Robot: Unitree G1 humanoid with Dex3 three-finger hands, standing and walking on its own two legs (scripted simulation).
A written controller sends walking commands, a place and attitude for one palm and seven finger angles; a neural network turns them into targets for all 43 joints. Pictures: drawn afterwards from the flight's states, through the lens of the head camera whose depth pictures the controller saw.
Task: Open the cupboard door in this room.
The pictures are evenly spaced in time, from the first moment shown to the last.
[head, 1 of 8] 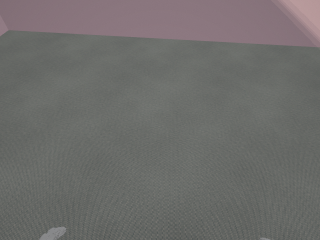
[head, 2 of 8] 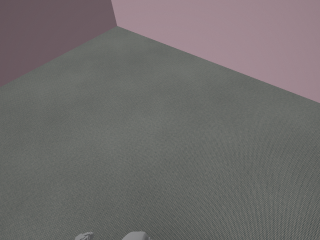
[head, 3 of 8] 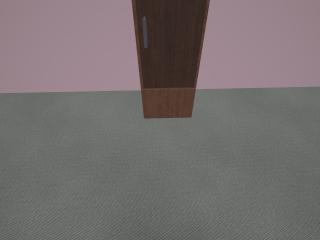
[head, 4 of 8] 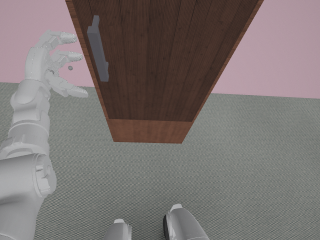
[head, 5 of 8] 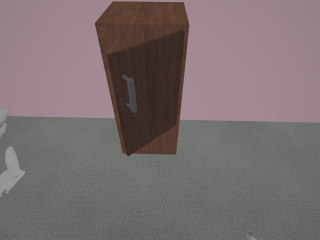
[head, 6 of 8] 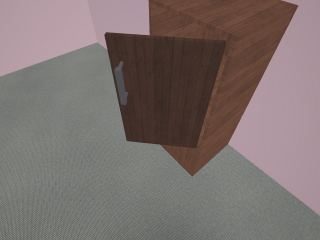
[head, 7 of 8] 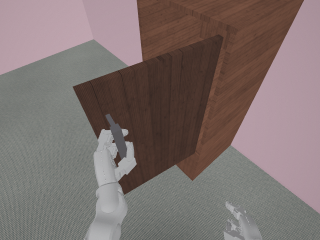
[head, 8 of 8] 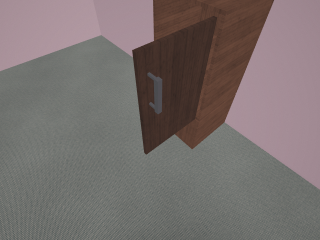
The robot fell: no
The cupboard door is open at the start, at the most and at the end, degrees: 0 90 89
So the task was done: yes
